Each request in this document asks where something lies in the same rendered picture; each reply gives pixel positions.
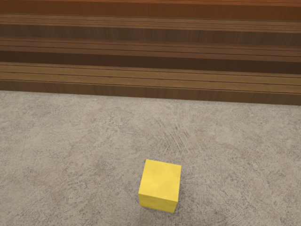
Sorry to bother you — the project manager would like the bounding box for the carton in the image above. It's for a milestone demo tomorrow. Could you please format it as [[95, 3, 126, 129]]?
[[138, 159, 181, 213]]

